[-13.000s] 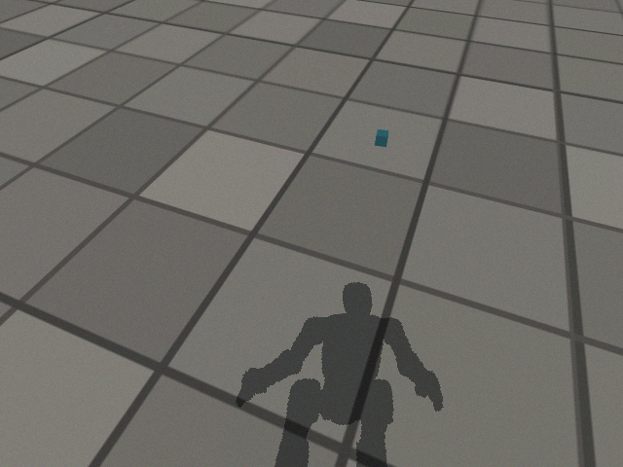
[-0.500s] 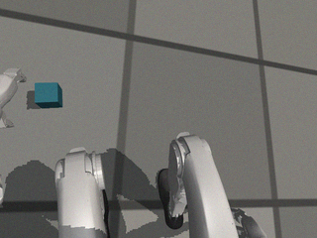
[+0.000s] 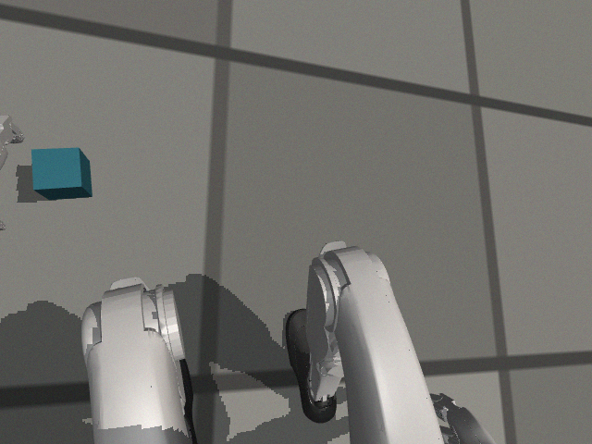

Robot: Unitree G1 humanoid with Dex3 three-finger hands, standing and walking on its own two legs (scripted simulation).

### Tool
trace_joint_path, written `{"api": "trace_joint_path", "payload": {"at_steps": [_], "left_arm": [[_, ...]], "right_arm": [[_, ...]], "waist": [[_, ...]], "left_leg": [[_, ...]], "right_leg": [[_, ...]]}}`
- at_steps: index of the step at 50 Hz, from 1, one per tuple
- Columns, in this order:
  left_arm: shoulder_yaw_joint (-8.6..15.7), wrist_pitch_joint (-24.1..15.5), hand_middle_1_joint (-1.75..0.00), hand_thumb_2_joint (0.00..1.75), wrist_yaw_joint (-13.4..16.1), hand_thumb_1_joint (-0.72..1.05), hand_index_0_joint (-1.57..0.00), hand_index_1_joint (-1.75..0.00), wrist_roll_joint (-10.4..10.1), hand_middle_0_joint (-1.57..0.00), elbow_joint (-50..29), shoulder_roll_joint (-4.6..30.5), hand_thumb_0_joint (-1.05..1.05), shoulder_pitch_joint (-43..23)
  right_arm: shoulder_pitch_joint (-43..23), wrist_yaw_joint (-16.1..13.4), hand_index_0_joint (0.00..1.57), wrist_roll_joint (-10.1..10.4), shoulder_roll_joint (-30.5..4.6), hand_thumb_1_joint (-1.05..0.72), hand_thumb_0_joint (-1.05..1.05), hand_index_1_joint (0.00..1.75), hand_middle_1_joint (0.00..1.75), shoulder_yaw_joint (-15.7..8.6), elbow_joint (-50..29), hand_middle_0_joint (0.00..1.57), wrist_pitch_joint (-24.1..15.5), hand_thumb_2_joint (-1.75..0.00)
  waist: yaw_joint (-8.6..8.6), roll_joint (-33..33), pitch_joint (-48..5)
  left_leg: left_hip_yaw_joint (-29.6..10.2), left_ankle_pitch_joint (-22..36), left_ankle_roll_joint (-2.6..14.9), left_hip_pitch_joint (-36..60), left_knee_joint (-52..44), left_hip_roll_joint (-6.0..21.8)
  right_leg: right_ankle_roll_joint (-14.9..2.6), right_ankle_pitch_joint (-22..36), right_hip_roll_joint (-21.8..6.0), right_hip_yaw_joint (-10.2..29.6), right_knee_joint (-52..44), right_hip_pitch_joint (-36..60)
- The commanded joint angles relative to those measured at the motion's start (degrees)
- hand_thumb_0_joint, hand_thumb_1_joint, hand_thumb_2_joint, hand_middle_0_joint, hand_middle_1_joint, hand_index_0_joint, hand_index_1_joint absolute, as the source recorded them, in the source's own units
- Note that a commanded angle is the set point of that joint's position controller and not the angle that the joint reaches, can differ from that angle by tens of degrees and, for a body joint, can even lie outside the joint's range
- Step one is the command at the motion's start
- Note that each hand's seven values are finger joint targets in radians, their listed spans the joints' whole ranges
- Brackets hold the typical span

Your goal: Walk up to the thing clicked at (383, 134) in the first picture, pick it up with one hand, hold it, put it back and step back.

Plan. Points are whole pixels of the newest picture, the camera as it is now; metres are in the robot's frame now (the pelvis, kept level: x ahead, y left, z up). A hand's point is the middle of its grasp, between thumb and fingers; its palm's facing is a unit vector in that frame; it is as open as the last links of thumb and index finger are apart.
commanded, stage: rise first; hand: left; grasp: from above
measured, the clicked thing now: (63, 174) +0.51 +0.29 -0.30
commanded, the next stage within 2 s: approach in 1.52 s
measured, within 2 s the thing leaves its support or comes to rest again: neither
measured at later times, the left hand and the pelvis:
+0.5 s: hand out of the picture +0.46 +0.33 -0.18, palm faces -0.45 -0.05 -0.89, open 12.7 cm; pelvis +0.00 +0.00 -0.01, yaw -1 degrees
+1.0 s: hand out of the picture +0.46 +0.33 -0.17, palm faces -0.44 -0.04 -0.90, open 12.6 cm; pelvis +0.00 +0.00 +0.00, yaw -1 degrees
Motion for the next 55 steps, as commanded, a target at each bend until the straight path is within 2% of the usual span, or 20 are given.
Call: {"api": "trace_joint_path", "payload": {"at_steps": [1, 7, 9, 10, 12, 14, 21, 24, 26, 28, 31, 33, 35, 37, 39, 44, 48, 50, 54, 55], "left_arm": [[2.6, 0.0, -0.73, 0.85, 2.1, -0.34, -0.27, -0.76, -1.2, -0.30, -7.0, 16.3, 0.00, -16.1], [2.5, 0.0, -0.75, 0.78, 2.7, -0.27, -0.31, -0.75, -1.5, -0.31, -7.3, 16.5, 0.00, -18.5], [1.5, 0.1, -0.75, 0.78, 2.5, -0.27, -0.31, -0.76, -0.9, -0.31, -6.7, 15.4, 0.00, -17.1], [2.0, 0.0, -0.75, 0.78, 2.7, -0.27, -0.31, -0.75, -0.8, -0.31, -6.5, 16.3, 0.00, -17.7], [2.7, 0.2, -0.76, 0.78, 2.9, -0.27, -0.31, -0.76, -1.2, -0.31, -6.3, 16.9, 0.00, -17.1], [1.9, 0.2, -0.75, 0.77, 2.9, -0.26, -0.32, -0.75, -0.8, -0.32, -6.2, 16.7, 0.00, -18.6], [2.0, 0.5, -0.76, 0.79, 3.3, -0.28, -0.30, -0.76, -0.7, -0.30, -5.1, 17.2, 0.00, -19.4], [1.1, 0.8, -0.77, 0.78, 3.2, -0.27, -0.31, -0.76, -0.2, -0.31, -5.1, 16.3, 0.00, -18.5], [2.3, 1.0, -0.76, 0.78, 3.3, -0.27, -0.31, -0.76, -0.4, -0.31, -5.2, 17.9, 0.00, -18.5], [1.4, 1.2, -0.76, 0.79, 3.1, -0.27, -0.31, -0.76, -0.6, -0.31, -5.3, 16.4, 0.00, -19.2], [1.3, 1.2, -0.76, 0.79, 3.0, -0.28, -0.30, -0.76, -0.7, -0.31, -3.8, 16.5, 0.00, -18.6], [1.3, 1.0, -0.75, 0.80, 2.8, -0.28, -0.30, -0.76, -0.4, -0.31, -4.8, 16.9, 0.00, -18.0], [0.9, 0.9, -0.75, 0.80, 2.6, -0.28, -0.30, -0.76, -0.7, -0.31, -6.0, 15.7, 0.00, -18.7], [1.5, 0.7, -0.75, 0.78, 2.6, -0.27, -0.31, -0.75, -1.0, -0.32, -6.8, 16.9, 0.00, -19.2], [2.1, 0.6, -0.74, 0.79, 2.7, -0.27, -0.31, -0.75, -0.9, -0.32, -7.3, 17.8, 0.00, -18.4], [2.6, 0.5, -0.74, 0.79, 3.1, -0.27, -0.32, -0.75, -0.9, -0.32, -7.3, 17.5, 0.00, -17.9], [1.1, 1.1, -0.74, 0.79, 2.9, -0.27, -0.32, -0.75, -0.6, -0.32, -6.7, 16.3, 0.00, -19.5], [1.1, 1.4, -0.74, 0.79, 2.6, -0.27, -0.31, -0.75, -0.5, -0.32, -5.1, 16.4, 0.00, -17.8], [0.5, 1.3, -0.74, 0.78, 2.0, -0.26, -0.32, -0.75, -1.3, -0.32, -5.4, 15.9, 0.00, -19.3], [0.1, 1.3, -0.75, 0.78, 1.8, -0.26, -0.32, -0.75, -0.9, -0.32, -5.6, 15.8, 0.00, -18.7]], "right_arm": [[11.8, -0.5, 0.20, 0.1, -15.0, -0.91, 0.00, 0.30, 0.30, -4.6, -0.1, 0.20, 0.1, -0.90], [11.9, -0.2, 0.20, 0.2, -15.3, -0.91, 0.00, 0.30, 0.30, -4.4, 0.0, 0.20, 0.0, -0.90], [12.3, -0.2, 0.20, 0.1, -14.9, -0.91, 0.00, 0.30, 0.30, -4.0, 0.1, 0.20, 0.0, -0.90], [12.2, -0.1, 0.20, 0.1, -15.1, -0.91, 0.00, 0.30, 0.30, -3.9, 0.1, 0.20, 0.0, -0.90], [12.3, -0.1, 0.20, 0.1, -15.0, -0.91, 0.00, 0.30, 0.30, -3.9, 0.3, 0.20, -0.1, -0.90], [12.2, 0.0, 0.20, 0.0, -15.0, -0.91, 0.00, 0.30, 0.30, -3.7, 0.1, 0.20, -0.1, -0.90], [12.0, -0.1, 0.20, 0.1, -15.3, -0.91, 0.00, 0.30, 0.30, -3.6, -0.1, 0.20, -0.3, -0.90], [12.3, -0.1, 0.20, -0.2, -15.2, -0.91, 0.00, 0.30, 0.30, -3.1, 0.0, 0.20, -0.3, -0.90], [12.5, 0.0, 0.20, 0.0, -15.5, -0.91, 0.00, 0.30, 0.30, -3.1, 0.1, 0.20, -0.3, -0.90], [12.6, 0.0, 0.20, -0.1, -15.4, -0.91, 0.00, 0.30, 0.30, -3.2, 0.0, 0.20, -0.4, -0.90], [11.9, 0.1, 0.20, 0.1, -15.7, -0.91, 0.00, 0.30, 0.30, -3.1, -0.4, 0.20, -0.6, -0.90], [11.8, 0.0, 0.20, 0.3, -15.7, -0.91, 0.00, 0.30, 0.30, -3.1, -0.2, 0.20, -0.4, -0.90], [12.5, 0.3, 0.20, 0.1, -15.9, -0.91, 0.00, 0.30, 0.30, -3.1, -0.4, 0.20, -0.6, -0.90], [12.7, 0.2, 0.20, 0.3, -15.8, -0.91, 0.00, 0.30, 0.30, -3.3, -0.5, 0.20, -0.6, -0.90], [12.5, 0.3, 0.20, 0.2, -15.7, -0.91, 0.00, 0.30, 0.30, -3.2, -0.4, 0.20, -0.5, -0.90], [12.8, 0.2, 0.20, 0.1, -15.4, -0.91, 0.00, 0.30, 0.30, -3.1, -0.2, 0.20, -0.4, -0.90], [12.6, 0.1, 0.20, 0.5, -15.8, -0.91, 0.00, 0.30, 0.30, -3.2, -0.2, 0.20, -0.5, -0.90], [12.5, 0.2, 0.20, 0.6, -15.7, -0.91, 0.00, 0.30, 0.30, -3.2, -0.5, 0.20, -0.6, -0.90], [12.6, 0.2, 0.20, 0.7, -15.4, -0.91, 0.00, 0.30, 0.30, -3.0, -0.6, 0.20, -0.5, -0.90], [12.4, 0.2, 0.20, 0.7, -15.2, -0.91, 0.00, 0.30, 0.30, -2.9, -0.5, 0.20, -0.5, -0.90]], "waist": [[0.09, 19.2, -38.2], [-0.42, 20.2, -38.6], [-0.69, 19.7, -38.1], [-0.85, 19.5, -38.3], [-0.02, 18.8, -38.6], [-1.19, 19.3, -38.6], [-1.31, 19.8, -38.0], [-1.64, 20.2, -38.6], [-1.33, 20.7, -38.9], [-1.79, 20.9, -38.5], [-2.02, 21.4, -35.4], [-1.20, 22.7, -36.6], [-2.16, 22.9, -37.4], [-2.33, 22.0, -37.9], [-1.46, 22.8, -39.1], [-1.16, 21.2, -38.9], [-2.14, 22.2, -37.5], [-1.48, 23.1, -36.7], [-2.26, 19.3, -36.7], [-1.65, 19.8, -37.1]], "left_leg": [[4.3, 11.1, 1.16, 30.5, -14.8, -1.0], [3.8, 11.7, 0.96, 31.0, -14.8, -0.9], [4.3, 12.5, 1.16, 30.9, -14.0, -0.9], [4.2, 12.3, 1.19, 29.9, -13.9, -1.0], [4.7, 12.3, 1.39, 29.8, -13.7, -1.1], [4.7, 11.5, 1.42, 28.9, -13.4, -1.1], [4.0, 9.9, 1.18, 28.9, -14.0, -1.0], [4.2, 13.0, 1.14, 30.3, -13.5, -1.0], [4.2, 14.1, 1.17, 30.8, -13.2, -1.0], [4.1, 13.4, 1.08, 30.8, -13.2, -0.9], [3.3, 10.2, 0.82, 29.8, -14.4, -0.8], [3.3, 10.6, 0.60, 31.3, -14.8, -0.8], [3.0, 12.4, 0.56, 32.2, -14.4, -0.7], [3.4, 12.6, 0.84, 31.5, -13.8, -0.9], [3.7, 13.0, 0.75, 31.7, -13.9, -0.8], [4.4, 12.3, 1.08, 30.1, -13.6, -1.1], [3.3, 12.1, 0.72, 31.7, -14.7, -0.9], [3.6, 12.0, 0.69, 31.1, -14.9, -0.9], [4.2, 10.4, 1.32, 28.0, -14.0, -1.2], [4.4, 10.7, 1.28, 28.3, -13.9, -1.1]], "right_leg": [[-3.96, 11.0, 2.3, -4.7, -12.1, 17.5], [-4.06, 11.4, 2.4, -4.8, -11.6, 16.6], [-3.94, 12.3, 2.5, -4.8, -12.2, 17.8], [-3.90, 12.3, 2.5, -4.9, -11.8, 18.1], [-3.82, 12.3, 2.6, -4.5, -12.2, 18.9], [-3.77, 11.9, 2.7, -4.6, -12.2, 19.1], [-4.01, 10.4, 2.6, -5.2, -11.7, 17.2], [-3.89, 13.1, 2.7, -5.1, -11.6, 18.4], [-3.81, 14.0, 2.6, -5.0, -11.4, 18.6], [-3.89, 13.5, 2.6, -5.1, -11.4, 17.8], [-4.14, 10.6, 2.4, -5.6, -11.0, 15.1], [-4.21, 10.7, 2.4, -5.6, -10.9, 15.1], [-3.97, 12.3, 2.4, -5.8, -10.8, 15.6], [-3.89, 12.7, 2.3, -5.5, -11.2, 16.7], [-3.90, 13.0, 2.4, -5.4, -11.1, 17.4], [-3.80, 12.6, 2.6, -5.1, -11.7, 18.8], [-4.02, 12.2, 2.4, -5.6, -11.3, 15.9], [-4.06, 12.2, 2.3, -5.4, -11.3, 16.1], [-3.81, 11.3, 2.4, -5.1, -12.4, 18.0], [-3.86, 11.6, 2.6, -5.0, -12.5, 18.5]]}}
